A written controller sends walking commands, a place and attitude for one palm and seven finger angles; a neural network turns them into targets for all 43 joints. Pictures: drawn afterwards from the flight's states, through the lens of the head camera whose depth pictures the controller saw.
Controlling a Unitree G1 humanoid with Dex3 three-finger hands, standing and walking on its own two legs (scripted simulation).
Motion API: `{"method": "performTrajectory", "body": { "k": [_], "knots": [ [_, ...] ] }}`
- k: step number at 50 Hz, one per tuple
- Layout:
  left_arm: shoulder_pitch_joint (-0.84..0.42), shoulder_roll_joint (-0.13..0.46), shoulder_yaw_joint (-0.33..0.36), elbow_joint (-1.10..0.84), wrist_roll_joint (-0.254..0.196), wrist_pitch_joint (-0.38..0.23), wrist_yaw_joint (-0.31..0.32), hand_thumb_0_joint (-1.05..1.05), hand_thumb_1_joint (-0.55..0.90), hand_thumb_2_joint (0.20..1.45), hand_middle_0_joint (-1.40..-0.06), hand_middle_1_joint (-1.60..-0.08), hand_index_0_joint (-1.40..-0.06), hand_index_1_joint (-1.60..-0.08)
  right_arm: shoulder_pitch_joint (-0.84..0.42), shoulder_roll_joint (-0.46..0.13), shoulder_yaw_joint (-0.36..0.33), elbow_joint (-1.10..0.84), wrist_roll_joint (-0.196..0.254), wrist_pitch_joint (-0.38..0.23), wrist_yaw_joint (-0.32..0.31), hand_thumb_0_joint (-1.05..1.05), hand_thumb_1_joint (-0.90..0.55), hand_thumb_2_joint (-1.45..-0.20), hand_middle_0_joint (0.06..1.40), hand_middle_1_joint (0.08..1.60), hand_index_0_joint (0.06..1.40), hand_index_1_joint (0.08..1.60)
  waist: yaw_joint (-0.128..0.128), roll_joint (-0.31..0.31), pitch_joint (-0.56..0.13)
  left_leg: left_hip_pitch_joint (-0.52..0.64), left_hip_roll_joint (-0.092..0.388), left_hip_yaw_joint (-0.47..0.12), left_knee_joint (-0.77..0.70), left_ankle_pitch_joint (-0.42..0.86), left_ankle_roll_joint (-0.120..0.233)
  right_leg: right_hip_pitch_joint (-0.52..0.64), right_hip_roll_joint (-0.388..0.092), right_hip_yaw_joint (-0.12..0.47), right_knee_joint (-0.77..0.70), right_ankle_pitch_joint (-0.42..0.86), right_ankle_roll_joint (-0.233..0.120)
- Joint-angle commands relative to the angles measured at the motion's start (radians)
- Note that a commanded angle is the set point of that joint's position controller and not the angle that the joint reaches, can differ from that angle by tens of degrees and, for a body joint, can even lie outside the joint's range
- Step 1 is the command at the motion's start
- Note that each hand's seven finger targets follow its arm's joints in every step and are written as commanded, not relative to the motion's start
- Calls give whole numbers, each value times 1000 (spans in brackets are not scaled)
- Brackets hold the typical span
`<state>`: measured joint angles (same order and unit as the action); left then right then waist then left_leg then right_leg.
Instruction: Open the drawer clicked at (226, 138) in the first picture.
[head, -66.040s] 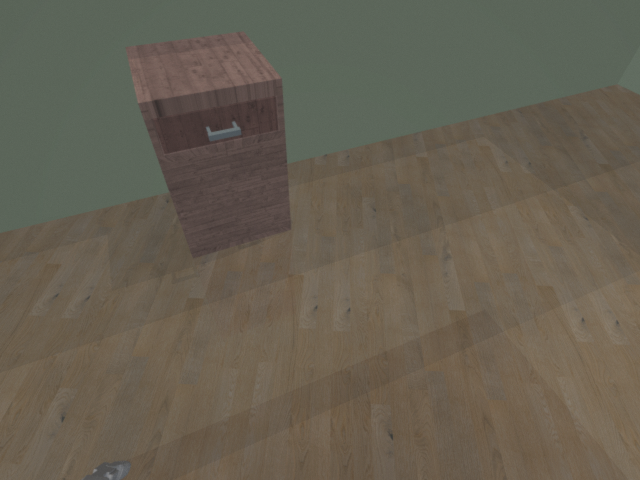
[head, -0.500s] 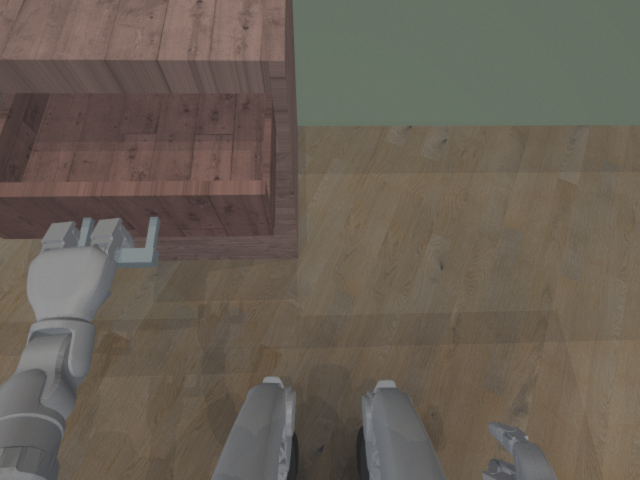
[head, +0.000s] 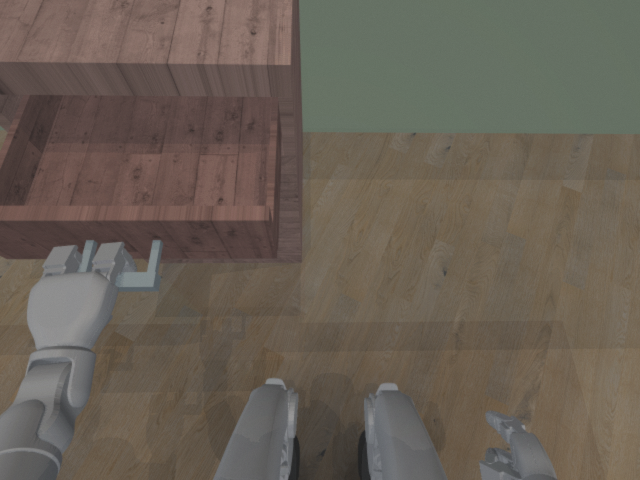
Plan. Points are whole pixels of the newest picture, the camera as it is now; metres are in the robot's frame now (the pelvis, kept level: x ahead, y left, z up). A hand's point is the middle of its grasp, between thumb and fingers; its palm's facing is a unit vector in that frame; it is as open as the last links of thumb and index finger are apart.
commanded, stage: pull the drawer open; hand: left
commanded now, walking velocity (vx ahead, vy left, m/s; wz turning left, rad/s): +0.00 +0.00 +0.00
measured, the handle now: (119, 265) +0.36 +0.29 -0.04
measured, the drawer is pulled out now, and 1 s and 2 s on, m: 0.19 0.24 0.29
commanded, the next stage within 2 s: none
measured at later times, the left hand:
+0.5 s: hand (95, 332) +0.28 +0.31 -0.06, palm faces -0.05 -0.04 -1.00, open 5.3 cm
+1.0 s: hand (90, 356) +0.25 +0.31 -0.06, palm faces -0.07 -0.04 -1.00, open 5.4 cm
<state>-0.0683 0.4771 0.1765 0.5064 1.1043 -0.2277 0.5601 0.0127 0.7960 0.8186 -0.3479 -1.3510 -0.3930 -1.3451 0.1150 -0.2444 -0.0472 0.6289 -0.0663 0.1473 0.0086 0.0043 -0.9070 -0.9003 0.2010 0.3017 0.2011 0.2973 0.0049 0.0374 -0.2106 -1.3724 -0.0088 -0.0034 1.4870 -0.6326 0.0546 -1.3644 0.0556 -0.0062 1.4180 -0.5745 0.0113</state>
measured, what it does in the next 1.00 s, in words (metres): stands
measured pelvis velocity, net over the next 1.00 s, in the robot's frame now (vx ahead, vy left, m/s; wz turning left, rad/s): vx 0.00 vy -0.01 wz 0.00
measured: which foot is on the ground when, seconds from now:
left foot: down 0.00-1.00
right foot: down 0.00-1.00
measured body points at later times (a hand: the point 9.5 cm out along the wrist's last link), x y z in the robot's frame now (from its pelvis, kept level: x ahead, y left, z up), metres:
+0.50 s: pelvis +0.00 +0.00 +0.00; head +0.15 +0.01 +0.42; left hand +0.27 +0.31 -0.01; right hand +0.17 -0.25 -0.14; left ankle +0.02 +0.09 -0.58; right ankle +0.04 -0.13 -0.58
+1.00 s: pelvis +0.00 -0.01 +0.00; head +0.15 +0.01 +0.42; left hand +0.25 +0.30 -0.01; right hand +0.19 -0.25 -0.13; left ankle +0.02 +0.09 -0.58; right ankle +0.04 -0.13 -0.58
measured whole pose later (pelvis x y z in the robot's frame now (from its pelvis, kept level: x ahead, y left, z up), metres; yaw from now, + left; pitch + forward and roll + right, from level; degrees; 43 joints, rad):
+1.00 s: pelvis +0.00 -0.01 +0.00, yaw +0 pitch +30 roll -3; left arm 0.18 0.46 0.20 0.32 1.08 -0.24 0.58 0.01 0.79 0.80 -0.34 -1.35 -0.39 -1.35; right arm 0.08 -0.24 -0.04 0.60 -0.07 0.11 0.01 0.01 -0.91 -0.90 0.20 0.30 0.20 0.30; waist 0.02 0.03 -0.22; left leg -1.38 -0.01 0.00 1.50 -0.65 0.05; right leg -1.38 0.06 -0.01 1.44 -0.59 0.00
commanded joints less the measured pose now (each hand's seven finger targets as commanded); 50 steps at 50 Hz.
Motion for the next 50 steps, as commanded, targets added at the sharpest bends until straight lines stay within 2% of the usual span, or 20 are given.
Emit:
{"method": "performTrajectory", "body": {
  "k": [1, 4, 7, 9, 11, 14, 17, 18, 21, 26, 29, 31, 33, 37, 39, 42, 43, 47, 48, 50],
  "knots": [
    [0, 192, 60, -154, -3, -18, 42, 0, 900, 900, -400, -1350, -400, -1350, 40, -152, -51, -96, -3, -25, -13, 0, -900, -900, 200, 300, 200, 300, 34, 42, -425, 410, 13, -64, -224, 419, -34, 177, 15, -49, -130, 242, -74],
    [50, 190, 67, -166, -2, -14, 42, 0, 900, 900, -400, -1350, -400, -1350, 37, -150, -52, -101, -2, -27, -14, 0, -900, -900, 200, 300, 200, 300, 43, 52, -445, 423, 10, -58, -224, 443, -35, 188, 14, -48, -126, 260, -75],
    [52, 177, 54, -162, -11, -11, 37, 0, 900, 900, -400, -1350, -400, -1350, 32, -147, -51, -102, 0, -32, -15, 0, -900, -900, 200, 300, 200, 300, 37, 35, -409, 392, 6, -54, -222, 403, -29, 195, 16, -45, -138, 247, -75],
    [78, 178, 58, -180, -12, -12, 34, 0, 900, 900, -400, -1350, -400, -1350, 28, -146, -49, -108, -1, -34, -15, 0, -900, -900, 200, 300, 200, 300, 45, 57, -429, 404, 6, -51, -225, 420, -32, 200, 14, -44, -134, 254, -75],
    [91, 171, 54, -175, -14, -11, 34, 0, 900, 900, -400, -1350, -400, -1350, 23, -144, -49, -106, 1, -36, -16, 0, -900, -900, 200, 300, 200, 300, 39, 26, -420, 389, 5, -50, -219, 408, -28, 202, 16, -42, -137, 257, -73],
    [145, 194, 88, -182, -20, -17, 30, 0, 900, 900, -400, -1350, -400, -1350, 21, -142, -48, -111, -1, -40, -18, 0, -900, -900, 200, 300, 200, 300, 55, 30, -424, 378, 3, -42, -215, 420, -27, 220, 15, -37, -132, 278, -75],
    [173, 186, 88, -190, -22, -24, 30, 0, 900, 900, -400, -1350, -400, -1350, 14, -138, -47, -112, 0, -44, -17, 0, -900, -900, 200, 300, 200, 300, 54, 21, -407, 359, 1, -39, -208, 404, -26, 219, 18, -32, -131, 275, -75],
    [166, 206, 104, -205, -20, -27, 31, 0, 900, 900, -400, -1350, -400, -1350, 13, -141, -46, -114, -2, -44, -18, 0, -900, -900, 200, 300, 200, 300, 59, 40, -411, 366, 4, -48, -215, 414, -29, 212, 18, -35, -125, 267, -79],
    [152, 174, 74, -234, -17, -30, 43, 0, 900, 900, -400, -1350, -400, -1350, 3, -141, -47, -115, -3, -46, -13, 0, -900, -900, 200, 300, 200, 300, 51, 67, -407, 382, 4, -49, -213, 398, -33, 176, 14, -41, -125, 237, -77],
    [184, 161, 72, -243, -20, -22, 52, 0, 900, 900, -400, -1350, -400, -1350, 1, -142, -49, -118, -4, -50, -14, 0, -900, -900, 200, 300, 200, 300, 48, 32, -417, 382, 5, -51, -208, 405, -32, 180, 14, -41, -124, 249, -74],
    [231, 178, 93, -253, -22, -14, 54, 0, 900, 900, -400, -1350, -400, -1350, 2, -140, -49, -123, -3, -50, -14, 0, -900, -900, 200, 300, 200, 300, 63, 38, -440, 393, 3, -52, -214, 433, -36, 199, 14, -40, -114, 268, -76],
    [249, 164, 83, -263, -27, -11, 53, 0, 900, 900, -400, -1350, -400, -1350, -2, -137, -51, -124, -2, -52, -16, 0, -900, -900, 200, 300, 200, 300, 57, 11, -430, 384, 2, -45, -208, 429, -32, 209, 15, -36, -123, 283, -73],
    [259, 171, 90, -269, -31, -8, 51, 0, 900, 900, -400, -1350, -400, -1350, -1, -138, -49, -127, -2, -55, -16, 0, -900, -900, 200, 300, 200, 300, 59, 35, -428, 384, 3, -51, -211, 439, -32, 209, 14, -39, -119, 283, -76],
    [278, 159, 80, -271, -30, -13, 49, 0, 900, 900, -400, -1350, -400, -1350, -9, -133, -47, -126, -1, -58, -18, 0, -900, -900, 200, 300, 200, 300, 54, 17, -407, 366, 0, -43, -204, 407, -29, 207, 14, -35, -125, 274, -73],
    [313, 177, 107, -277, -29, -18, 51, 0, 900, 900, -400, -1350, -400, -1350, -10, -131, -45, -131, -2, -59, -19, 0, -900, -900, 200, 300, 200, 300, 69, 23, -416, 369, -1, -44, -207, 427, -32, 211, 14, -35, -115, 280, -75],
    [350, 141, 80, -311, -34, -20, 56, 0, 900, 900, -400, -1350, -400, -1350, -17, -129, -47, -137, -3, -61, -13, 0, -900, -900, 200, 300, 200, 300, 64, 45, -415, 391, 0, -45, -207, 445, -36, 203, 13, -37, -119, 290, -76],
    [363, 161, 106, -310, -36, -19, 57, 0, 900, 900, -400, -1350, -400, -1350, -18, -129, -47, -139, -4, -60, -13, 0, -900, -900, 200, 300, 200, 300, 73, 41, -420, 386, 0, -50, -210, 461, -35, 210, 14, -39, -113, 296, -79],
    [365, 151, 97, -322, -35, -25, 67, 0, 900, 900, -400, -1350, -400, -1350, -26, -128, -45, -137, -7, -62, -12, 0, -900, -900, 200, 300, 200, 300, 63, 29, -405, 376, 0, -47, -200, 439, -34, 196, 13, -36, -115, 290, -76],
    [376, 165, 117, -325, -35, -28, 69, 0, 900, 900, -400, -1350, -400, -1350, -28, -128, -46, -139, -8, -63, -12, 0, -900, -900, 200, 300, 200, 300, 72, 48, -408, 371, -1, -47, -200, 447, -35, 199, 12, -37, -108, 290, -79],
    [383, 152, 103, -331, -33, -29, 73, 0, 900, 900, -400, -1350, -400, -1350, -31, -127, -46, -139, -8, -62, -10, 0, -900, -900, 200, 300, 200, 300, 69, 29, -414, 373, -2, -45, -195, 439, -33, 198, 14, -36, -109, 290, -77]
  ]
}}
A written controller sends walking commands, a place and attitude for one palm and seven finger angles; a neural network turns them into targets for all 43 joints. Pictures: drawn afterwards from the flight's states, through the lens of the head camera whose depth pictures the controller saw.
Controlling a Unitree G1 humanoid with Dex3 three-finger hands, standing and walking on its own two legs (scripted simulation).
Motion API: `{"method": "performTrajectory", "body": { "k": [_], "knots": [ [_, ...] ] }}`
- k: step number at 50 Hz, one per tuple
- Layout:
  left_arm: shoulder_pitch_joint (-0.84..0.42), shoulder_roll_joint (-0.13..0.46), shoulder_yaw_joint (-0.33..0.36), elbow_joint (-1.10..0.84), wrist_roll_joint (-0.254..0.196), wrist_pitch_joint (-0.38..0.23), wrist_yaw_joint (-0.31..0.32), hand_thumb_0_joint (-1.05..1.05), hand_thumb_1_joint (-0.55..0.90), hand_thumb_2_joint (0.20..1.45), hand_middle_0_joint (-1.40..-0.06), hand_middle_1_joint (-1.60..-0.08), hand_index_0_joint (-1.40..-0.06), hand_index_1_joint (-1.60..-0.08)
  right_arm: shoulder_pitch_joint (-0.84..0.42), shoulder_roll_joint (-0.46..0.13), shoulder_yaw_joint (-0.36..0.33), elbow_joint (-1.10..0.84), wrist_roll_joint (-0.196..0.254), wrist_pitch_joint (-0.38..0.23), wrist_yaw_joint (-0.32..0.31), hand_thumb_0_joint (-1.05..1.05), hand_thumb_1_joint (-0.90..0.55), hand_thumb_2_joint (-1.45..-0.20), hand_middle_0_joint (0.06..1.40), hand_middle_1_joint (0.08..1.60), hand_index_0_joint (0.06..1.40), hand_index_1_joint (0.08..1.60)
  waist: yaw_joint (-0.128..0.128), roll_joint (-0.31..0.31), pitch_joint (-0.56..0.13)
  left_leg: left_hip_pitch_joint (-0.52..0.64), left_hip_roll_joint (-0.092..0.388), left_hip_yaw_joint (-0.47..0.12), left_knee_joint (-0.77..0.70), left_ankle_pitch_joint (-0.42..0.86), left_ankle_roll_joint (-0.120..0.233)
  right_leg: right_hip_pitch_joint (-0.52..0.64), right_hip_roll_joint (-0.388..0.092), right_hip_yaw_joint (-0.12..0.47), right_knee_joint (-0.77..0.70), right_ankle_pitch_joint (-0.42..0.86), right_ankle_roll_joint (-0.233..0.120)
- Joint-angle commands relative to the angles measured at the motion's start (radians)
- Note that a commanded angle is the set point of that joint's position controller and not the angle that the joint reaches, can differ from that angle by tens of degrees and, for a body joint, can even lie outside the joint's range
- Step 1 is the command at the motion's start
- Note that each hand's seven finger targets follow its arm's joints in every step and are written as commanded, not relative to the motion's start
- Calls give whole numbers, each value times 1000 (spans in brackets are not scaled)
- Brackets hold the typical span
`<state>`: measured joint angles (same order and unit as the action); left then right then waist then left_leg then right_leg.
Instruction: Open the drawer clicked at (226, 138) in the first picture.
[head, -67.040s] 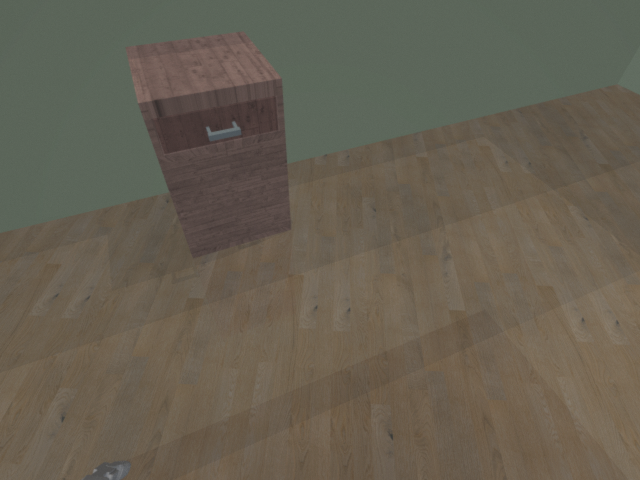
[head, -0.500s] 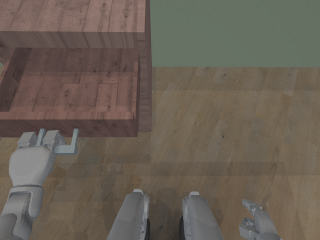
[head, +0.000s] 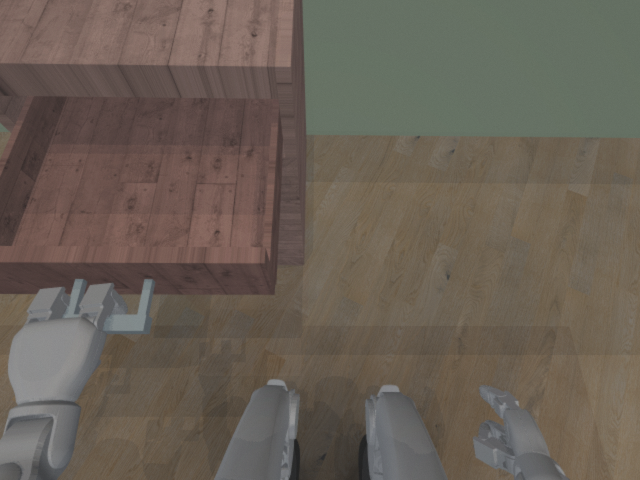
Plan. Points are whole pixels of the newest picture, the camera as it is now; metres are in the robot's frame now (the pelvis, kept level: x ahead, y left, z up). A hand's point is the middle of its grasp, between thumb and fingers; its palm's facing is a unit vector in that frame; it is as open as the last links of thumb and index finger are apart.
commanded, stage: pull the drawer open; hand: left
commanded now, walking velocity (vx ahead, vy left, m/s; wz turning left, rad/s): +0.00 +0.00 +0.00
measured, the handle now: (109, 306) +0.30 +0.29 -0.03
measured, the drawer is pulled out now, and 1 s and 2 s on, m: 0.24 0.29 0.30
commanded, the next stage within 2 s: open the thumb to release the handle in 1.22 s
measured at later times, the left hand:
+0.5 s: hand (81, 382) +0.22 +0.31 -0.05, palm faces -0.09 -0.03 -1.00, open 5.4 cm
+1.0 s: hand (76, 404) +0.19 +0.30 -0.05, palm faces -0.11 -0.04 -0.99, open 5.4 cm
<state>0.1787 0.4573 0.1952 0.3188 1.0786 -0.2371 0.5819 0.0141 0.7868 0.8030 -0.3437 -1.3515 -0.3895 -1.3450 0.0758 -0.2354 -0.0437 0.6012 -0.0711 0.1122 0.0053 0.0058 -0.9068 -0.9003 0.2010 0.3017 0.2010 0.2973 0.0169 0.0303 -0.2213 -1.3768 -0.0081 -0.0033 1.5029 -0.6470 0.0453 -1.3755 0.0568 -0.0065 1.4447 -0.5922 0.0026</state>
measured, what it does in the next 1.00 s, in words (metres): stands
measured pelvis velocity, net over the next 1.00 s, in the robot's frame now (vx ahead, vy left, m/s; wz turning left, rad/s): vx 0.00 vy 0.00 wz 0.01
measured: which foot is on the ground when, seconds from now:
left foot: down 0.00-1.00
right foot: down 0.00-1.00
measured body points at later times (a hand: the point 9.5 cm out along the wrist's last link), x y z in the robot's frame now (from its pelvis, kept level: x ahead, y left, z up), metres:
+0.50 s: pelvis +0.00 +0.00 +0.00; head +0.14 +0.00 +0.42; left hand +0.22 +0.31 +0.00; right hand +0.20 -0.24 -0.13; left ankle +0.02 +0.09 -0.57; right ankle +0.04 -0.12 -0.57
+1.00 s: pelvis +0.00 +0.00 +0.00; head +0.14 +0.00 +0.42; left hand +0.19 +0.30 +0.00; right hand +0.21 -0.23 -0.13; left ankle +0.02 +0.09 -0.57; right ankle +0.04 -0.12 -0.57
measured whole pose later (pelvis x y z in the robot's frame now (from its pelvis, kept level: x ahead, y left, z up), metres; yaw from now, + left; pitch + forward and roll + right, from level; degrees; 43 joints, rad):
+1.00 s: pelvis +0.00 +0.00 +0.00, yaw +1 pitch +30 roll -2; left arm 0.35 0.44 0.20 0.22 1.07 -0.25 0.61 0.02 0.77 0.79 -0.34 -1.35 -0.39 -1.34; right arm 0.04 -0.22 -0.05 0.60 -0.08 0.10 0.00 0.01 -0.91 -0.90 0.20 0.30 0.20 0.30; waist 0.04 0.03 -0.23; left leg -1.39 -0.01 0.00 1.52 -0.65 0.04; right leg -1.39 0.05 -0.01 1.47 -0.60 0.00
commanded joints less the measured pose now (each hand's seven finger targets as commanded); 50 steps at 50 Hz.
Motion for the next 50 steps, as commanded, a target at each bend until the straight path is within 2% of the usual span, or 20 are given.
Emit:
{"method": "performTrajectory", "body": {
  "k": [1, 6, 8, 11, 16, 19, 20, 22, 25, 27, 28, 32, 36, 38, 41, 43, 44, 47, 49, 50],
  "knots": [
    [151, 169, 87, -153, -5, -21, 55, 0, 900, 900, -400, -1350, -400, -1350, 8, -135, -50, -116, -4, -28, -7, 0, -900, -900, 200, 300, 200, 300, 58, 40, -407, 382, -3, -48, -212, 453, -26, 204, 12, -37, -133, 301, -69],
    [164, 154, 70, -179, -3, -12, 66, 0, 900, 900, -400, -1350, -400, -1350, -1, -138, -51, -119, -5, -28, -5, 0, -900, -900, 200, 300, 200, 300, 54, 62, -401, 405, 1, -52, -218, 461, -32, 180, 10, -43, -134, 287, -68],
    [177, 168, 90, -175, -8, -8, 68, 0, 900, 900, -400, -1350, -400, -1350, -2, -134, -50, -120, -6, -29, -6, 0, -900, -900, 200, 300, 200, 300, 61, 54, -405, 389, -2, -49, -219, 455, -27, 200, 10, -42, -135, 291, -70],
    [178, 150, 66, -178, -8, -4, 65, 0, 900, 900, -400, -1350, -400, -1350, -8, -134, -48, -122, -4, -32, -8, 0, -900, -900, 200, 300, 200, 300, 51, 34, -389, 380, -3, -49, -216, 423, -25, 193, 9, -42, -142, 274, -67],
    [206, 151, 69, -185, -6, -4, 65, 0, 900, 900, -400, -1350, -400, -1350, -14, -131, -47, -123, -4, -36, -13, 0, -900, -900, 200, 300, 200, 300, 59, 27, -399, 382, -4, -49, -218, 419, -25, 196, 8, -40, -139, 268, -67],
    [211, 144, 57, -204, -5, -2, 65, 0, 900, 900, -400, -1350, -400, -1350, -18, -130, -46, -127, -4, -37, -12, 0, -900, -900, 200, 300, 200, 300, 59, 57, -400, 392, -4, -49, -222, 426, -28, 190, 6, -42, -139, 262, -69],
    [240, 144, 62, -199, -7, -1, 65, 0, 900, 900, -400, -1350, -400, -1350, -20, -128, -47, -127, -3, -38, -12, 0, -900, -900, 200, 300, 200, 300, 67, 52, -394, 394, -5, -50, -225, 430, -29, 193, 7, -44, -139, 265, -71],
    [248, 137, 58, -189, -13, -1, 62, 0, 900, 900, -400, -1350, -400, -1350, -26, -124, -46, -126, -2, -39, -15, 0, -900, -900, 200, 300, 200, 300, 57, 13, -376, 369, -6, -43, -217, 400, -22, 203, 8, -33, -153, 267, -67],
    [258, 161, 87, -187, -12, -13, 61, 0, 900, 900, -400, -1350, -400, -1350, -30, -122, -46, -123, -3, -42, -18, 0, -900, -900, 200, 300, 200, 300, 69, 23, -371, 355, -8, -42, -214, 397, -22, 201, 8, -32, -142, 263, -69],
    [269, 144, 70, -192, -9, -16, 63, 0, 900, 900, -400, -1350, -400, -1350, -35, -119, -44, -124, -3, -44, -17, 0, -900, -900, 200, 300, 200, 300, 65, 33, -367, 353, -10, -42, -213, 393, -22, 197, 6, -30, -145, 261, -69],
    [274, 163, 95, -205, -7, -21, 69, 0, 900, 900, -400, -1350, -400, -1350, -36, -119, -45, -124, -4, -44, -16, 0, -900, -900, 200, 300, 200, 300, 77, 56, -387, 363, -8, -46, -217, 418, -24, 199, 7, -35, -132, 266, -73],
    [289, 135, 69, -207, -7, -22, 73, 0, 900, 900, -400, -1350, -400, -1350, -42, -120, -45, -128, -5, -41, -13, 0, -900, -900, 200, 300, 200, 300, 65, 36, -359, 363, -9, -47, -217, 395, -26, 177, 7, -35, -141, 246, -71],
    [301, 146, 86, -212, -7, -25, 77, 0, 900, 900, -400, -1350, -400, -1350, -41, -120, -48, -125, -7, -43, -15, 0, -900, -900, 200, 300, 200, 300, 70, 24, -381, 361, -9, -46, -207, 409, -25, 182, 8, -34, -131, 259, -70],
    [320, 143, 84, -235, -7, -26, 80, 0, 900, 900, -400, -1350, -400, -1350, -47, -116, -49, -131, -7, -45, -13, 0, -900, -900, 200, 300, 200, 300, 78, 58, -399, 378, -9, -49, -213, 434, -27, 187, 5, -38, -126, 267, -73],
    [344, 130, 76, -230, -13, -23, 77, 0, 900, 900, -400, -1350, -400, -1350, -48, -115, -48, -130, -7, -42, -12, 0, -900, -900, 200, 300, 200, 300, 72, 22, -389, 372, -11, -45, -208, 421, -26, 192, 7, -35, -134, 271, -69],
    [353, 144, 95, -236, -14, -24, 78, 0, 900, 900, -400, -1350, -400, -1350, -55, -111, -48, -132, -7, -43, -14, 0, -900, -900, 200, 300, 200, 300, 82, 40, -389, 366, -12, -47, -214, 428, -26, 199, 6, -36, -129, 272, -74],
    [349, 135, 82, -236, -12, -27, 77, 0, 900, 900, -400, -1350, -400, -1350, -54, -112, -47, -128, -7, -42, -14, 0, -900, -900, 200, 300, 200, 300, 75, 37, -385, 377, -11, -46, -209, 431, -27, 184, 6, -36, -129, 275, -71],
    [352, 138, 88, -232, -15, -34, 75, 0, 900, 900, -400, -1350, -400, -1350, -58, -108, -47, -125, -7, -44, -17, 0, -900, -900, 200, 300, 200, 300, 73, 3, -375, 348, -11, -40, -197, 401, -20, 194, 6, -24, -136, 276, -68],
    [368, 154, 110, -232, -9, -42, 78, 0, 900, 900, -400, -1350, -400, -1350, -59, -107, -46, -126, -8, -44, -17, 0, -900, -900, 200, 300, 200, 300, 86, 37, -386, 357, -13, -43, -202, 416, -25, 189, 6, -30, -122, 269, -72],
    [360, 137, 88, -234, -10, -42, 77, 0, 900, 900, -400, -1350, -400, -1350, -62, -109, -46, -125, -9, -45, -16, 0, -900, -900, 200, 300, 200, 300, 77, 44, -378, 357, -13, -43, -199, 405, -27, 174, 4, -32, -125, 259, -71]
  ]
}}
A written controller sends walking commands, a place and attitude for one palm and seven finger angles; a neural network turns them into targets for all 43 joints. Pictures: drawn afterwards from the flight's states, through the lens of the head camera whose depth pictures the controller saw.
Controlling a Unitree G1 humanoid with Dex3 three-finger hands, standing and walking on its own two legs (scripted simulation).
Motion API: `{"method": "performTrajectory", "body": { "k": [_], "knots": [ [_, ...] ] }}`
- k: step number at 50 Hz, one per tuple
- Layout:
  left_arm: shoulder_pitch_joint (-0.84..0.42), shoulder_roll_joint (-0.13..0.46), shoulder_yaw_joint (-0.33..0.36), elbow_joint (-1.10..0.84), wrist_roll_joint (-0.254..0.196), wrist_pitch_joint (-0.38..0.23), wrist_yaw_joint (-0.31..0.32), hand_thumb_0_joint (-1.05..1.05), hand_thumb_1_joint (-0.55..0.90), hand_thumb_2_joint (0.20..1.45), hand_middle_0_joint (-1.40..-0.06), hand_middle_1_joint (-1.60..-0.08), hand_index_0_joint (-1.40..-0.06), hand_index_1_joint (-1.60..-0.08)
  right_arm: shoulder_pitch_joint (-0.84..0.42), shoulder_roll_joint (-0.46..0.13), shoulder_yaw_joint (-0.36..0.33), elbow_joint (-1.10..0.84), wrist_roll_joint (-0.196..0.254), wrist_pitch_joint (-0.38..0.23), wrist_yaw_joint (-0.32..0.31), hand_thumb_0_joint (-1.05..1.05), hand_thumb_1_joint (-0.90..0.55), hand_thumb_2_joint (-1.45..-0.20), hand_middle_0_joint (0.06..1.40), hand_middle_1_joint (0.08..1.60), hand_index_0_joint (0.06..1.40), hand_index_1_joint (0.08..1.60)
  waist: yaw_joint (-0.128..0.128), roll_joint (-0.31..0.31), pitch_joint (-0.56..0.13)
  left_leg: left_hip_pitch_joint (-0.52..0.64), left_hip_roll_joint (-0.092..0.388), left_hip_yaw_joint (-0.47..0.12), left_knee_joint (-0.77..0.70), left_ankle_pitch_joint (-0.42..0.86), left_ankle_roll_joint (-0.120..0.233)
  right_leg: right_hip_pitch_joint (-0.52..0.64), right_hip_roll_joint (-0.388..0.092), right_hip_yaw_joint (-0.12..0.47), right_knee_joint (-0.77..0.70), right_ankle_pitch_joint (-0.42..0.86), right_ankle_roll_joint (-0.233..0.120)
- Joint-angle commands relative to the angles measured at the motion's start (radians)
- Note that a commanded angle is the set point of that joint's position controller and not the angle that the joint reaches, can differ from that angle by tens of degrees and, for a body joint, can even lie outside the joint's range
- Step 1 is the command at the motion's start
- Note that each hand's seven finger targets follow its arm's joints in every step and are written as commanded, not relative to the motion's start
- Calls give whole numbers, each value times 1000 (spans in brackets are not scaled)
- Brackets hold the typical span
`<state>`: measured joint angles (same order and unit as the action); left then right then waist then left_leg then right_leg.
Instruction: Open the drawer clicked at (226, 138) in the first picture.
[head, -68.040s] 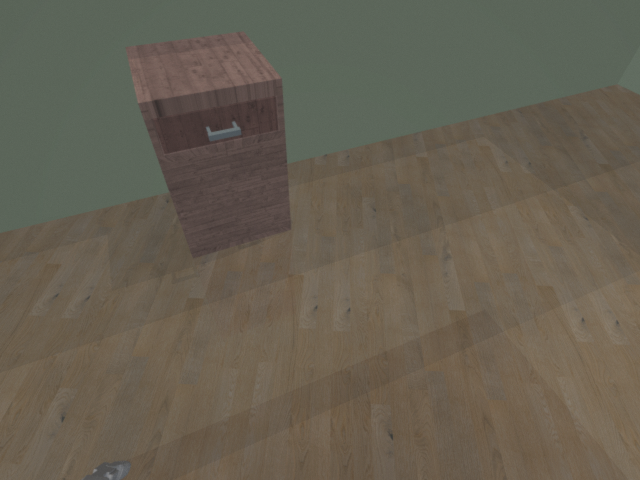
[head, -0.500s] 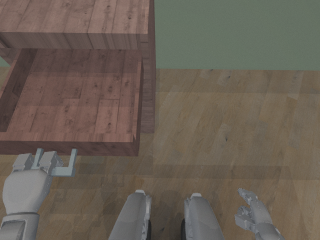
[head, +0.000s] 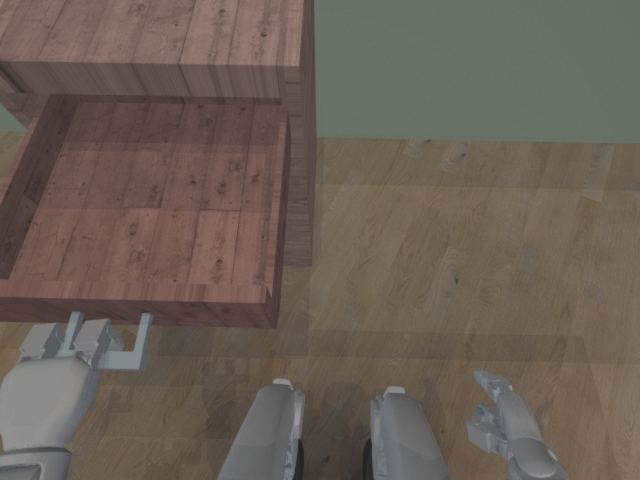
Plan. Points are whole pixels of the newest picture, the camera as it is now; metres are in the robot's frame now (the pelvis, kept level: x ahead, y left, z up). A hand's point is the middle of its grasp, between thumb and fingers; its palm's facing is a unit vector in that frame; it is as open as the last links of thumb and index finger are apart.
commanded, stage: pull the drawer open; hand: left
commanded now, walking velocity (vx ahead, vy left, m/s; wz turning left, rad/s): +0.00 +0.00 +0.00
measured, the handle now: (105, 341) +0.26 +0.29 -0.03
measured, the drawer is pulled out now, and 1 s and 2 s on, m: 0.29 0.30 0.30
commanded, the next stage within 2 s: open the thumb to release the handle in 0.22 s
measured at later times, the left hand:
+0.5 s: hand (78, 388) +0.20 +0.32 -0.05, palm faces -0.04 -0.01 -1.00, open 6.0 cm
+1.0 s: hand (81, 396) +0.20 +0.31 -0.05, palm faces -0.04 -0.01 -1.00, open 13.6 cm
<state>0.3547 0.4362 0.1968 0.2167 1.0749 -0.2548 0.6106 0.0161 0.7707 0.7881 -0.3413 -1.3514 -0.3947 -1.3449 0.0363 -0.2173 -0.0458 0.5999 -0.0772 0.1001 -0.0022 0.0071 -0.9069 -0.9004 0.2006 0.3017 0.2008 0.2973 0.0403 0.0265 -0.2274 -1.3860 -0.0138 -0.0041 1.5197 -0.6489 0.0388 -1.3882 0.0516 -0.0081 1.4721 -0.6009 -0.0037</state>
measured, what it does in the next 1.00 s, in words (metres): stands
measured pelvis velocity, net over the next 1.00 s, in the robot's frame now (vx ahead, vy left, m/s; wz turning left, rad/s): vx -0.02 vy -0.01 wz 0.01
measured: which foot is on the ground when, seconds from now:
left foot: down 0.00-1.00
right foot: down 0.00-1.00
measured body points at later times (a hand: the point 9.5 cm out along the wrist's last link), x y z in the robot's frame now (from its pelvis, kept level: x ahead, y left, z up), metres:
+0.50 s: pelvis -0.01 +0.00 -0.02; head +0.14 +0.00 +0.41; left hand +0.20 +0.32 +0.00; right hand +0.21 -0.23 -0.15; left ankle +0.02 +0.10 -0.57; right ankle +0.04 -0.12 -0.57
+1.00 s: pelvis -0.02 -0.01 -0.01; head +0.11 -0.01 +0.42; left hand +0.19 +0.30 +0.01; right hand +0.17 -0.25 -0.14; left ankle +0.02 +0.10 -0.57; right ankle +0.04 -0.12 -0.57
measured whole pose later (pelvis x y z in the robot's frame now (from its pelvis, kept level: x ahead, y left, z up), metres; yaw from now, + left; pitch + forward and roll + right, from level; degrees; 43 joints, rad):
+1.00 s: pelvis -0.02 -0.01 -0.01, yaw +1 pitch +27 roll -2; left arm 0.25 0.46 0.20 0.29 1.06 -0.26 0.60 0.00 -0.44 0.32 -0.32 -1.20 -0.32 -1.20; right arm 0.07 -0.24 -0.05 0.63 -0.06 0.06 -0.03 0.01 -0.91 -0.90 0.20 0.30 0.20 0.30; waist 0.05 0.04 -0.22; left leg -1.42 -0.01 -0.03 1.56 -0.62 0.02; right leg -1.41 0.05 -0.04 1.51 -0.57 -0.02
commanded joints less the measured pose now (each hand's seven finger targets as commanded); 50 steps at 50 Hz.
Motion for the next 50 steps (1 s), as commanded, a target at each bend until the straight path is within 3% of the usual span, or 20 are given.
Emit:
{"method": "performTrajectory", "body": {
  "k": [1, 8, 9, 13, 15, 16, 17, 18, 20, 24, 25, 27, 30, 32, 36, 39, 45, 46, 48, 50],
  "knots": [
    [187, 164, 98, -130, -7, -28, 49, 0, 900, 900, -400, -1350, -400, -1350, -24, -124, -45, -123, -3, -32, -7, 0, -900, -900, 200, 300, 200, 300, 59, 38, -364, 362, -8, -44, -217, 406, -20, 187, 11, -30, -152, 265, -66],
    [203, 174, 118, -139, -5, -33, 54, 0, 900, 900, -400, -1350, -400, -1350, -32, -123, -48, -127, -3, -31, -6, 0, -900, -900, 200, 300, 200, 300, 68, 52, -367, 363, -8, -48, -218, 412, -22, 182, 12, -32, -146, 258, -69],
    [207, 156, 99, -132, -7, -32, 52, 0, 900, 900, -400, -1350, -400, -1350, -27, -123, -45, -126, -3, -29, -6, 0, -900, -900, 200, 300, 200, 300, 57, 29, -374, 363, -9, -45, -212, 405, -20, 182, 10, -34, -150, 258, -64],
    [228, 172, 118, -149, -14, -32, 52, 0, 900, 900, -400, -1350, -400, -1350, -35, -117, -48, -129, -2, -31, -7, 0, -900, -900, 200, 300, 200, 300, 74, 54, -384, 358, -11, -42, -218, 406, -20, 200, 11, -28, -147, 262, -68],
    [236, 160, 104, -143, -17, -30, 46, 0, 900, 900, -400, -1350, -400, -1350, -35, -118, -47, -127, 0, -30, -6, 0, -900, -900, 200, 300, 200, 300, 67, 29, -371, 353, -12, -39, -212, 395, -19, 199, 12, -24, -154, 266, -64],
    [-96, 259, 149, -143, 2, -48, 64, 0, 900, 900, -400, -1350, -400, -1350, -19, -136, -41, -93, -3, -32, -18, 0, -900, -900, 200, 300, 200, 300, -7, -7, -317, 288, 3, -54, -159, 349, -14, 108, 10, -21, -138, 227, -53],
    [-78, 250, 154, -90, 4, -59, 65, 0, 830, 870, -395, -1342, -395, -1342, -9, -137, -37, -88, -9, -44, -24, 0, -900, -900, 200, 300, 200, 300, 17, 6, -335, 257, -2, -43, -148, 312, -8, 132, 4, -21, -136, 198, -48],
    [-79, 265, 166, -86, 7, -64, 68, 0, 760, 840, -390, -1335, -390, -1335, -13, -137, -35, -86, -10, -50, -26, 0, -900, -900, 200, 300, 200, 300, 21, 27, -330, 256, -1, -50, -150, 319, -10, 111, 7, -25, -124, 188, -55],
    [-78, 235, 141, -62, 5, -75, 68, 0, 620, 780, -380, -1320, -380, -1320, -4, -141, -42, -81, -7, -57, -21, 0, -900, -900, 200, 300, 200, 300, 30, 56, -345, 284, -6, -46, -158, 318, -14, 101, 6, -32, -126, 175, -57],
    [-3, 219, 133, -110, -21, -49, 65, 0, 340, 660, -360, -1290, -360, -1290, 9, -146, -51, -103, 0, -49, -9, 0, -900, -900, 200, 300, 200, 300, 51, 71, -446, 358, -12, -45, -188, 377, -20, 168, 9, -32, -134, 218, -58],
    [-32, 213, 115, -120, -25, -39, 60, 0, 270, 630, -355, -1283, -355, -1283, 9, -148, -52, -102, 2, -46, -11, 0, -900, -900, 200, 300, 200, 300, 34, 53, -436, 352, -9, -45, -184, 364, -17, 168, 11, -29, -144, 219, -54],
    [-34, 238, 125, -114, -25, -20, 51, 0, 130, 570, -345, -1268, -345, -1268, 12, -146, -49, -102, 5, -42, -17, 0, -900, -900, 200, 300, 200, 300, 33, 23, -415, 322, -7, -44, -190, 329, -13, 188, 12, -28, -154, 201, -52],
    [-76, 245, 108, -129, -16, -4, 47, 0, -80, 480, -330, -1245, -330, -1245, 11, -143, -42, -100, 8, -40, -27, 0, -900, -900, 200, 300, 200, 300, 27, 41, -412, 314, -5, -44, -195, 308, -10, 186, 7, -29, -159, 178, -51],
    [-66, 257, 124, -98, -14, -4, 47, 0, -220, 420, -320, -1230, -320, -1230, 11, -140, -39, -96, 8, -42, -34, 0, -900, -900, 200, 300, 200, 300, 28, 14, -369, 285, -5, -40, -194, 268, -6, 186, 9, -25, -171, 144, -50],
    [-122, 233, 94, -70, -16, -14, 42, 0, -500, 300, -300, -1200, -300, -1200, 10, -141, -36, -86, 10, -57, -39, 0, -900, -900, 200, 300, 200, 300, 14, 30, -341, 268, -3, -39, -192, 233, -3, 154, 6, -25, -176, 108, -49],
    [-137, 255, 110, -35, -16, -22, 38, 0, -500, 300, -300, -1200, -300, -1200, 13, -145, -34, -78, 9, -65, -41, 0, -900, -900, 200, 300, 200, 300, 19, 34, -319, 252, -4, -36, -192, 204, -1, 143, 7, -24, -179, 75, -52],
    [-141, 278, 127, -53, -17, -34, 42, 0, -500, 300, -300, -1200, -300, -1200, 15, -144, -37, -82, 8, -75, -39, 0, -900, -900, 200, 300, 200, 300, 32, 51, -352, 244, -7, -27, -182, 215, 0, 179, 7, -6, -182, 89, -52],
    [-59, 240, 103, -140, -34, -30, 41, 0, -500, 300, -300, -1200, -300, -1200, 10, -139, -39, -109, 13, -78, -34, 0, -900, -900, 200, 300, 200, 300, 48, 61, -415, 290, -10, -24, -208, 237, 1, 240, 7, 0, -202, 110, -52],
    [-56, 265, 122, -136, -31, -13, 46, 0, -500, 300, -300, -1200, -300, -1200, 11, -142, -41, -104, 15, -73, -35, 0, -900, -900, 200, 300, 200, 300, 44, 75, -395, 310, -9, -30, -225, 258, -3, 237, 11, -5, -205, 127, -57],
    [-95, 246, 100, -103, -31, -2, 42, 0, -500, 300, -300, -1200, -300, -1200, 9, -140, -38, -94, 18, -73, -40, 0, -900, -900, 200, 300, 200, 300, 11, 22, -331, 271, -3, -30, -211, 221, 1, 205, 8, -10, -215, 101, -48]
  ]
}}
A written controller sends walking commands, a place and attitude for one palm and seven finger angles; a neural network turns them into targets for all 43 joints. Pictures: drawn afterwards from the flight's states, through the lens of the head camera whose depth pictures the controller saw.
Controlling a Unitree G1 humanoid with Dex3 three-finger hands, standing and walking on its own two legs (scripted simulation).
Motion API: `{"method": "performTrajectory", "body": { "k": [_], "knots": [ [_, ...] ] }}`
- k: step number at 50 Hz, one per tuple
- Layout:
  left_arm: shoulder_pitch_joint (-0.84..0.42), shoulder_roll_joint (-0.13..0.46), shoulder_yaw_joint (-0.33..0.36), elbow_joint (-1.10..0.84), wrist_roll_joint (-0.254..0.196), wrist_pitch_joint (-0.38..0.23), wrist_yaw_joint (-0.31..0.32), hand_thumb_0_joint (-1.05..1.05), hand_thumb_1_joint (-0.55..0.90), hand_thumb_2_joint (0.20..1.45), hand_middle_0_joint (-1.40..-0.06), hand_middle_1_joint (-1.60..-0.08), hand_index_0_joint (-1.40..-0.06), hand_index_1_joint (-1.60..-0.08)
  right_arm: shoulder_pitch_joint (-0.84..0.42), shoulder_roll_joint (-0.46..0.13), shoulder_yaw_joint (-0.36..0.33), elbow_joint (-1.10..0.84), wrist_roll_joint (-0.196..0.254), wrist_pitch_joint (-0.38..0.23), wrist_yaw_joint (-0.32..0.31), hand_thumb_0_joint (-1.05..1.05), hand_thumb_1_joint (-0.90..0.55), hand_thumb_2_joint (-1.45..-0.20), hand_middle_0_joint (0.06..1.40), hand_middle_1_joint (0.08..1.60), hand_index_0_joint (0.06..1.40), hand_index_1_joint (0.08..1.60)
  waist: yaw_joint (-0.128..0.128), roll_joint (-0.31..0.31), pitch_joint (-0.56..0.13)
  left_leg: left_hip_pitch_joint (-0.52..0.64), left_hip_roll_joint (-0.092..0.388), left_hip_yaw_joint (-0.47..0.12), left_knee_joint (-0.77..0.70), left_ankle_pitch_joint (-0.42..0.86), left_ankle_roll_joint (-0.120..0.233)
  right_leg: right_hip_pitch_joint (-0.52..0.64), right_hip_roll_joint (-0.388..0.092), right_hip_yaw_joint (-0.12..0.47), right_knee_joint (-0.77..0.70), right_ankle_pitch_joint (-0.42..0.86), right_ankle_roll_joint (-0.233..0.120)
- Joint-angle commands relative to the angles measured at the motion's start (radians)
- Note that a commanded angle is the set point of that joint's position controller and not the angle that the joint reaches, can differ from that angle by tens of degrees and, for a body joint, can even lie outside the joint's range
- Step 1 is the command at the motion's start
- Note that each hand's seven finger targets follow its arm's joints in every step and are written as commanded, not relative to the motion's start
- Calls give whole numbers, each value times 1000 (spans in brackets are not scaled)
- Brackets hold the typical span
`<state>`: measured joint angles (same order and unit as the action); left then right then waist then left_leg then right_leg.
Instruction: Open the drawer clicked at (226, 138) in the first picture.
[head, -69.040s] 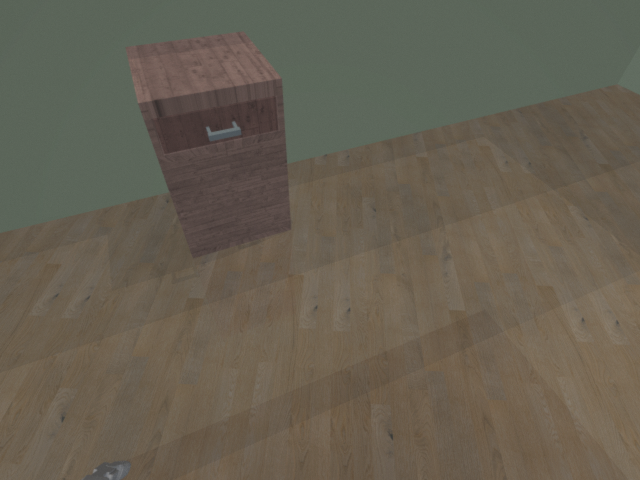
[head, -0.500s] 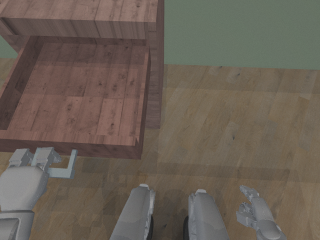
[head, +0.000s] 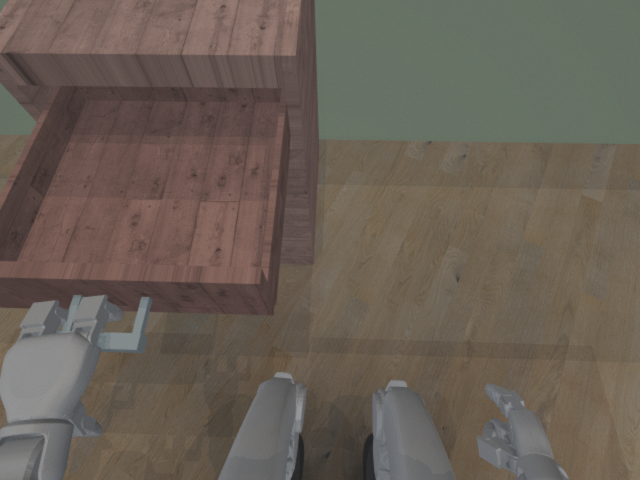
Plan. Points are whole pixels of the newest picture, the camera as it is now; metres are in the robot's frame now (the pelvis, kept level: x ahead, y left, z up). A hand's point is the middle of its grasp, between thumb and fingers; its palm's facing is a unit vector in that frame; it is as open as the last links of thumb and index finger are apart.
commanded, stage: lift the hand off the handle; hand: left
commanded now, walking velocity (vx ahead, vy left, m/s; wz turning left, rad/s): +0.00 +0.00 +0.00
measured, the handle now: (105, 323) +0.28 +0.30 -0.02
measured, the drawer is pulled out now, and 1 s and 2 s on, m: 0.30 0.30 0.30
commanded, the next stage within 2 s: none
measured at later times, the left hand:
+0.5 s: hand (78, 361) +0.23 +0.32 -0.02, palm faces -0.06 -0.02 -1.00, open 13.6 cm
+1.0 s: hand (58, 354) +0.24 +0.32 +0.02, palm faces -0.05 -0.03 -1.00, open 13.6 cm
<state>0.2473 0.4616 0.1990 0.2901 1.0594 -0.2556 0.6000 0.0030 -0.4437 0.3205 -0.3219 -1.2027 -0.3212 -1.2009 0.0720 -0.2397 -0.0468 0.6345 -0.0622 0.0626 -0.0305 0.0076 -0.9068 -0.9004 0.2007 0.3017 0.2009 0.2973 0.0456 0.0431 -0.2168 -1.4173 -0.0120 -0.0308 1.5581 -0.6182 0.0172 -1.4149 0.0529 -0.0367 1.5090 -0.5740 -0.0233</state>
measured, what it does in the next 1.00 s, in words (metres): rises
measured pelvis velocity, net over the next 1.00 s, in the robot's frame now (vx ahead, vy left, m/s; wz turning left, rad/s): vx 0.01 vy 0.01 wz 0.01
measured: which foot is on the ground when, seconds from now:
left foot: down 0.00-1.00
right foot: down 0.00-1.00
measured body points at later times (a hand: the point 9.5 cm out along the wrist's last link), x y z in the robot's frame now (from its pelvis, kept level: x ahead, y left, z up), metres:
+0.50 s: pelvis +0.00 +0.00 +0.02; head +0.13 +0.00 +0.45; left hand +0.23 +0.31 +0.03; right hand +0.20 -0.23 -0.11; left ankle +0.05 +0.11 -0.56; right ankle +0.06 -0.11 -0.56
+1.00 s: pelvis +0.01 +0.01 +0.05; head +0.12 +0.01 +0.49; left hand +0.23 +0.31 +0.07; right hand +0.21 -0.23 -0.06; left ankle +0.05 +0.11 -0.56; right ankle +0.06 -0.11 -0.56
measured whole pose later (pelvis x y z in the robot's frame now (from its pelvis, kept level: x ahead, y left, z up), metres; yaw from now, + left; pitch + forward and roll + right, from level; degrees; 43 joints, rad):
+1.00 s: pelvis +0.01 +0.01 +0.05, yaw +1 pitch +23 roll -3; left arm 0.25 0.47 0.13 0.28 1.05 -0.20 0.56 0.00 -0.49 0.30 -0.32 -1.20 -0.35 -1.22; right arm 0.11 -0.24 -0.03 0.60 -0.05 0.06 -0.05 0.01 -0.91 -0.90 0.20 0.30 0.20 0.30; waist 0.04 0.04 -0.19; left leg -1.18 -0.02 -0.03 1.35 -0.57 0.03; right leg -1.17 0.04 -0.02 1.29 -0.52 -0.01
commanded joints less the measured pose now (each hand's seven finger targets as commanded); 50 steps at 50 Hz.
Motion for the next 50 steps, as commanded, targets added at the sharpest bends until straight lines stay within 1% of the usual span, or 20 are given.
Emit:
{"method": "performTrajectory", "body": {
  "k": [1, 3, 5, 7, 8, 10, 11, 12, 14, 17, 20, 25, 28, 32, 33, 35, 44, 46, 48, 50],
  "knots": [
    [-18, 221, 93, -158, -13, -3, 49, 0, -500, 300, -300, -1200, -300, -1200, -24, -120, -35, -124, 2, -38, -16, 0, -900, -900, 200, 300, 200, 300, -4, -16, -328, 275, -4, -3, -242, 160, 25, 227, 5, 23, -256, 44, -24],
    [-73, 238, 98, -122, -14, -9, 42, 0, -500, 300, -300, -1200, -300, -1200, -24, -122, -30, -110, 1, -51, -23, 0, -900, -900, 200, 300, 200, 300, -12, -19, -299, 240, 0, -3, -231, 128, 29, 206, 0, 24, -254, 16, -24],
    [-97, 251, 104, -88, -6, -22, 36, 0, -500, 300, -300, -1200, -300, -1200, -17, -124, -30, -103, 0, -56, -25, 0, -900, -900, 200, 300, 200, 300, -5, -17, -298, 231, -5, -1, -222, 113, 28, 197, 1, 27, -248, 0, -24],
    [-136, 252, 96, -83, 2, -36, 37, 0, -500, 300, -300, -1200, -300, -1200, -15, -126, -32, -101, -1, -63, -27, 0, -900, -900, 200, 300, 200, 300, -4, 13, -301, 245, -8, -1, -223, 108, 26, 176, 0, 23, -244, -6, -27],
    [-166, 258, 94, -100, 3, -41, 38, 0, -500, 300, -300, -1200, -300, -1200, -13, -130, -33, -100, -4, -66, -26, 0, -900, -900, 200, 300, 200, 300, -4, 43, -321, 264, -5, -5, -228, 130, 26, 171, -1, 16, -234, 15, -30],
    [-151, 266, 108, -110, 3, -48, 41, 0, -500, 300, -300, -1200, -300, -1200, -9, -129, -37, -100, -4, -66, -23, 0, -900, -900, 200, 300, 200, 300, 12, 62, -356, 296, -9, -5, -231, 166, 21, 180, 3, 15, -224, 42, -32],
    [-135, 248, 97, -121, 0, -46, 42, 0, -500, 300, -300, -1200, -300, -1200, -7, -128, -38, -107, -5, -65, -20, 0, -900, -900, 200, 300, 200, 300, 9, 55, -379, 312, -9, -2, -230, 181, 22, 193, 3, 12, -228, 56, -30],
    [-112, 266, 116, -145, -2, -43, 44, 0, -500, 300, -300, -1200, -300, -1200, -7, -129, -40, -113, -4, -61, -19, 0, -900, -900, 200, 300, 200, 300, 25, 67, -398, 334, -10, -6, -244, 205, 19, 210, 6, 12, -226, 72, -34],
    [-95, 254, 105, -195, -10, -24, 49, 0, -500, 300, -300, -1200, -300, -1200, -2, -129, -42, -124, -1, -52, -15, 0, -900, -900, 200, 300, 200, 300, 20, 78, -440, 383, -7, -12, -261, 251, 15, 232, 6, 5, -228, 111, -32],
    [-87, 257, 106, -213, -26, 0, 48, 0, -500, 300, -300, -1200, -300, -1200, 1, -127, -41, -130, 5, -46, -21, 0, -900, -900, 200, 300, 200, 300, 5, 29, -410, 375, -6, -11, -275, 229, 20, 266, 7, 9, -259, 107, -25],
    [-124, 240, 71, -210, -20, 21, 39, 0, -500, 300, -300, -1200, -300, -1200, -2, -127, -37, -125, 8, -45, -29, 0, -900, -900, 200, 300, 200, 300, -11, 34, -380, 387, -1, -15, -294, 205, 21, 254, 4, 2, -278, 87, -24],
    [-92, 267, 93, -201, -31, 27, 16, 0, -500, 300, -300, -1200, -300, -1200, 3, -128, -31, -128, 12, -47, -42, 0, -900, -900, 200, 300, 200, 300, 1, 18, -365, 404, -2, -11, -321, 212, 22, 302, 6, 5, -302, 95, -25],
    [-73, 256, 86, -241, -32, 16, 18, 0, -500, 300, -300, -1200, -300, -1200, 1, -127, -31, -135, 10, -50, -43, 0, -900, -900, 200, 300, 200, 300, 0, 64, -368, 457, -1, -14, -342, 251, 19, 302, 6, -1, -310, 123, -30],
    [1, 228, 81, -235, -35, 9, 26, 0, -500, 300, -300, -1200, -300, -1200, -2, -123, -31, -140, 7, -48, -33, 0, -900, -900, 200, 300, 200, 300, -1, 62, -331, 476, -1, -13, -357, 264, 15, 307, 9, -5, -329, 135, -32],
    [9, 243, 98, -233, -32, 11, 29, 0, -500, 300, -300, -1200, -300, -1200, -2, -127, -30, -142, 7, -45, -31, 0, -900, -900, 200, 300, 200, 300, 5, 68, -322, 480, 1, -18, -368, 281, 14, 308, 9, -10, -324, 142, -36],
    [30, 212, 75, -216, -26, 20, 34, 0, -500, 300, -300, -1200, -300, -1200, 2, -127, -33, -146, 7, -38, -21, 0, -900, -900, 200, 300, 200, 300, 0, 71, -300, 489, 1, -19, -379, 274, 10, 303, 9, -19, -334, 135, -36],
    [-31, 222, 59, -184, -23, 62, 19, 0, -500, 300, -300, -1200, -300, -1200, 11, -136, -33, -163, 14, -28, -21, 0, -900, -900, 200, 300, 200, 300, -12, 23, -277, 510, -1, -15, -428, 230, 19, 368, 4, -13, -390, 118, -29],
    [-75, 226, 49, -191, -23, 59, 10, 0, -500, 300, -300, -1200, -300, -1200, 12, -135, -33, -163, 16, -32, -26, 0, -900, -900, 200, 300, 200, 300, -20, 26, -264, 518, -1, -11, -434, 217, 21, 373, 3, -10, -408, 115, -27],
    [-87, 265, 80, -207, -24, 52, 4, 0, -500, 300, -300, -1200, -300, -1200, 15, -137, -30, -164, 14, -34, -32, 0, -900, -900, 200, 300, 200, 300, -10, 41, -289, 527, -1, -10, -439, 236, 24, 398, 1, -6, -407, 129, -28],
    [-69, 260, 77, -217, -23, 45, -2, 0, -500, 300, -300, -1200, -300, -1200, 17, -131, -31, -165, 16, -33, -33, 0, -900, -900, 200, 300, 200, 300, -7, 51, -296, 552, -4, -3, -438, 264, 23, 407, 4, -2, -414, 153, -29]
  ]
}}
